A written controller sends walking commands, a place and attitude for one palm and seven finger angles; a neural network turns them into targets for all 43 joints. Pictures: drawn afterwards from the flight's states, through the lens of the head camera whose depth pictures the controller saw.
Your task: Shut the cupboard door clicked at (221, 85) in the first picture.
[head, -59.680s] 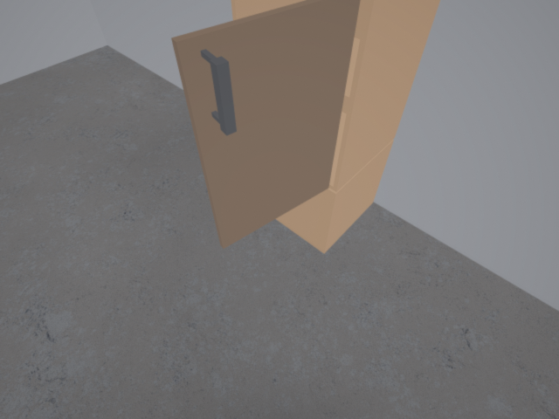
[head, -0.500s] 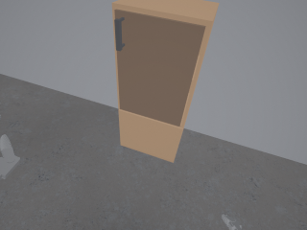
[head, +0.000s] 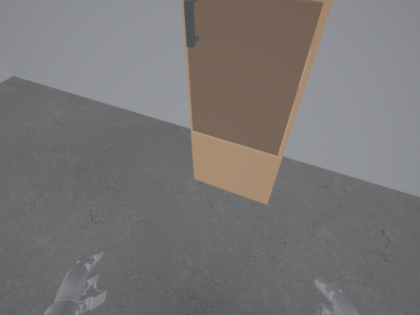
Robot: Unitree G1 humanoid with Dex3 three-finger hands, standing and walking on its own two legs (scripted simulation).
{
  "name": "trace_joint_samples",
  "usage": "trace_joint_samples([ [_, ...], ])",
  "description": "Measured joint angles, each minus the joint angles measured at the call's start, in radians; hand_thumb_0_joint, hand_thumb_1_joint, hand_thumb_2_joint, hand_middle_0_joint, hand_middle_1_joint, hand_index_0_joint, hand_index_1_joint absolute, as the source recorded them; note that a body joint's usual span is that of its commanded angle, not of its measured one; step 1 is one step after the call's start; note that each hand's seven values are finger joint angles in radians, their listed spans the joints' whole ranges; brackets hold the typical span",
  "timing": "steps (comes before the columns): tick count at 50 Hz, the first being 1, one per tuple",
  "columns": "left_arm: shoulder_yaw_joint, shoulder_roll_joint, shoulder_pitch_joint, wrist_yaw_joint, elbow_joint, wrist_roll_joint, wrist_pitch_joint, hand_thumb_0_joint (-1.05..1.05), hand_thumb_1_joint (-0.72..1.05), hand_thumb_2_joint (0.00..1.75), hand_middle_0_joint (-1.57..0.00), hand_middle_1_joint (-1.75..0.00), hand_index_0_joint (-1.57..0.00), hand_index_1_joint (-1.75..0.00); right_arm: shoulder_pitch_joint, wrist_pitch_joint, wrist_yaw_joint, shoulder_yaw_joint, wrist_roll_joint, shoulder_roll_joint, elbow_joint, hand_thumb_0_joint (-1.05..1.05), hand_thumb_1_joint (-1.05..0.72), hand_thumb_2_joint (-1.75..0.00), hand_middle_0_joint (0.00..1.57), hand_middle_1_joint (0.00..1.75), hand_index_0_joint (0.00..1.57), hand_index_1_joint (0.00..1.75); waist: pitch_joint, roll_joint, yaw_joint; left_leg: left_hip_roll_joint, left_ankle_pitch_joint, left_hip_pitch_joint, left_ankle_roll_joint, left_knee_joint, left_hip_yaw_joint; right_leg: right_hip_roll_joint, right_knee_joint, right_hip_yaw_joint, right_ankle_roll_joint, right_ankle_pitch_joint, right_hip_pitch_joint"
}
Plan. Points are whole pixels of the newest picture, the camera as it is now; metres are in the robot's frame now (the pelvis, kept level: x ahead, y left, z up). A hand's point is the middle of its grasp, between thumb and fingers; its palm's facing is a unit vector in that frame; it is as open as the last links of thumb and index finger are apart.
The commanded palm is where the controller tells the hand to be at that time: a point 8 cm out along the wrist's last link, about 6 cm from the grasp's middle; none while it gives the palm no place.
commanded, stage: let the arm hang, fingers relaxed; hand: left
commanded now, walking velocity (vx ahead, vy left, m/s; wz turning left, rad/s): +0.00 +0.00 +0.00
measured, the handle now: (193, 22) +0.91 +0.09 +0.16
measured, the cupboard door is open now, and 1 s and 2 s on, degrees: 0 0 0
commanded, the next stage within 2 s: look to check the result in 0.92 s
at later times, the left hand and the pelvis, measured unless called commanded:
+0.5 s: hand out of the picture -0.10 +0.18 -0.15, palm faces +0.04 -0.97 -0.24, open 7.4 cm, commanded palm none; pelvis +0.00 -0.01 +0.01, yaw +0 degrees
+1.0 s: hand out of the picture -0.01 +0.13 -0.17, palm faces +0.05 -0.99 -0.15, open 7.4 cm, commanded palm none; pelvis +0.01 -0.03 +0.01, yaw +0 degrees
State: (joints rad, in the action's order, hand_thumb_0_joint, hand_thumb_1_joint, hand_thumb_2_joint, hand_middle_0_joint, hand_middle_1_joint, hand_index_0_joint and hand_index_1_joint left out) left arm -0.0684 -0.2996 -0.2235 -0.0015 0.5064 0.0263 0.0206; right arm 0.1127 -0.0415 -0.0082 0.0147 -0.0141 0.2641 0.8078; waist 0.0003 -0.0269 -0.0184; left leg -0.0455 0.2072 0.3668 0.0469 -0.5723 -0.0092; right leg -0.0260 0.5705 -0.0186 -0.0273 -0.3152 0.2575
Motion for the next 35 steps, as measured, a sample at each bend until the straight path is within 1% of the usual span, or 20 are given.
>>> trace_joint_samples([
  [2, 0.047, 0.045, -0.005, 0.009, 0.155, -0.001, 0.019, 0.01, 0.91, 0.9, -0.2, -0.3, -0.19, -0.3, 0.003, 0.012, -0.001, 0.006, -0.002, -0.015, 0.024, 0.01, -0.9, -0.9, 0.2, 0.3, 0.2, 0.3, 0.015, 0.021, -0.009, 0.002, -0.005, -0.013, -0.003, 0.01, -0.002, 0.002, -0.011, -0.002, 0.004, 0.005, -0.014],
  [4, 0.077, 0.09, -0.023, 0.012, 0.278, -0.004, 0.029, 0.01, 0.91, 0.9, -0.2, -0.3, -0.2, -0.3, 0.021, 0.025, 0.002, 0.011, -0.004, -0.03, 0.055, 0.01, -0.9, -0.9, 0.2, 0.3, 0.2, 0.3, 0.026, 0.043, -0.01, 0.005, -0.01, -0.029, -0.006, 0.024, -0.006, 0.006, -0.032, -0.005, 0.007, 0.013, -0.033],
  [5, 0.087, 0.112, -0.036, 0.012, 0.331, -0.006, 0.031, 0.01, 0.91, 0.9, -0.2, -0.3, -0.2, -0.3, 0.033, 0.032, 0.004, 0.012, -0.004, -0.036, 0.074, 0.01, -0.9, -0.9, 0.2, 0.3, 0.2, 0.3, 0.03, 0.052, -0.008, 0.006, -0.014, -0.037, -0.006, 0.032, -0.009, 0.008, -0.046, -0.008, 0.007, 0.019, -0.044],
  [6, 0.068, 0.121, -0.046, -0.007, 0.372, -0.012, 0.027, 0.01, 0.94, 0.9, -0.21, -0.3, -0.2, -0.3, 0.047, 0.039, 0.008, 0.011, -0.004, -0.045, 0.094, 0.01, -0.9, -0.9, 0.2, 0.3, 0.2, 0.3, 0.033, 0.061, -0.003, 0.009, -0.017, -0.042, -0.008, 0.04, -0.014, 0.011, -0.061, -0.013, 0.008, 0.026, -0.054],
  [8, 0.056, 0.11, -0.068, -0.011, 0.441, -0.012, 0.021, 0.0, 0.98, 0.89, -0.21, -0.3, -0.2, -0.3, 0.077, 0.052, 0.013, 0.011, -0.004, -0.06, 0.135, 0.01, -0.9, -0.9, 0.2, 0.3, 0.2, 0.3, 0.037, 0.072, 0.012, 0.012, -0.027, -0.053, -0.011, 0.058, -0.022, 0.016, -0.092, -0.02, 0.011, 0.041, -0.073],
  [10, 0.055, 0.099, -0.095, -0.007, 0.498, -0.012, 0.017, 0.0, 0.99, 0.89, -0.21, -0.3, -0.2, -0.3, 0.106, 0.064, 0.019, 0.007, -0.003, -0.071, 0.173, 0.01, -0.9, -0.9, 0.2, 0.3, 0.2, 0.3, 0.038, 0.071, 0.023, 0.014, -0.036, -0.064, -0.011, 0.077, -0.027, 0.018, -0.118, -0.024, 0.013, 0.055, -0.088],
  [14, 0.057, 0.089, -0.153, -0.005, 0.587, -0.011, 0.011, 0.0, 0.96, 0.89, -0.21, -0.3, -0.2, -0.3, 0.154, 0.076, 0.026, -0.002, 0.001, -0.083, 0.227, 0.01, -0.9, -0.9, 0.2, 0.3, 0.2, 0.3, 0.04, 0.051, 0.032, 0.01, -0.055, -0.084, -0.009, 0.113, -0.026, 0.014, -0.148, -0.023, 0.014, 0.071, -0.104],
  [19, 0.059, 0.091, -0.204, -0.011, 0.656, -0.012, 0.003, 0.0, 0.93, 0.9, -0.2, -0.3, -0.2, -0.3, 0.195, 0.076, 0.03, -0.01, 0.006, -0.092, 0.273, 0.01, -0.9, -0.9, 0.2, 0.3, 0.2, 0.3, 0.039, 0.02, 0.03, 0.007, -0.069, -0.102, -0.008, 0.139, -0.018, 0.01, -0.156, -0.016, 0.013, 0.077, -0.111],
  [23, 0.059, 0.104, -0.217, -0.015, 0.68, -0.012, -0.002, 0.0, 0.92, 0.9, -0.2, -0.3, -0.2, -0.3, 0.215, 0.076, 0.032, -0.014, 0.007, -0.096, 0.295, 0.01, -0.9, -0.9, 0.2, 0.3, 0.2, 0.3, 0.031, 0.001, 0.025, 0.007, -0.071, -0.108, -0.009, 0.144, -0.011, 0.009, -0.145, -0.009, 0.016, 0.072, -0.107],
  [28, 0.059, 0.127, -0.201, -0.02, 0.678, -0.013, -0.011, 0.0, 0.91, 0.9, -0.2, -0.3, -0.2, -0.3, 0.225, 0.074, 0.033, -0.017, 0.006, -0.101, 0.309, 0.01, -0.9, -0.9, 0.2, 0.3, 0.2, 0.3, 0.017, -0.009, 0.018, 0.011, -0.067, -0.109, -0.014, 0.138, -0.007, 0.012, -0.128, -0.004, 0.02, 0.064, -0.102],
  [35, 0.058, 0.163, -0.146, -0.023, 0.655, -0.014, -0.019, 0.0, 0.91, 0.9, -0.2, -0.3, -0.2, -0.3, 0.231, 0.067, 0.036, -0.017, 0.002, -0.113, 0.312, 0.01, -0.91, -0.9, 0.2, 0.3, 0.2, 0.3, -0.004, 0.001, 0.008, 0.019, -0.055, -0.109, -0.023, 0.123, -0.005, 0.019, -0.107, -0.002, 0.027, 0.05, -0.097],
])
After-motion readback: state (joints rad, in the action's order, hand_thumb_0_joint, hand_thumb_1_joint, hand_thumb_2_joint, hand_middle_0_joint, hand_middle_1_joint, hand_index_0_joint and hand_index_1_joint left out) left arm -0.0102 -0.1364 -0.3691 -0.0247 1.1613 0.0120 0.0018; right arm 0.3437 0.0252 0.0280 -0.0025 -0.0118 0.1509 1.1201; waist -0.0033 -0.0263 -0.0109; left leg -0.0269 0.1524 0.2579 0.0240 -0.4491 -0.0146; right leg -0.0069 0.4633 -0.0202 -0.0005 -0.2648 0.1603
